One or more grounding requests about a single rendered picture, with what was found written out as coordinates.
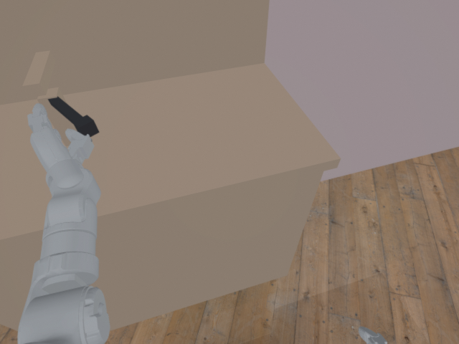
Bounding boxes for robot left hand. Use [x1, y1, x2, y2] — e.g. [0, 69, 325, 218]
[27, 103, 94, 172]

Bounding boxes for counter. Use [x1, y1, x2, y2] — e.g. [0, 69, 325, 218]
[0, 0, 341, 331]

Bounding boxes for robot right hand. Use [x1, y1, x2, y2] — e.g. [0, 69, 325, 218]
[359, 326, 387, 344]

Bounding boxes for robot left upper arm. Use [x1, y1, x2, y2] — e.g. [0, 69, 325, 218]
[20, 286, 110, 344]

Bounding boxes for left robot forearm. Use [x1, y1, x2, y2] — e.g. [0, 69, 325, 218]
[17, 159, 101, 344]

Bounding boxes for tap lever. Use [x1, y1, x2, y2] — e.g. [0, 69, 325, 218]
[48, 96, 99, 137]

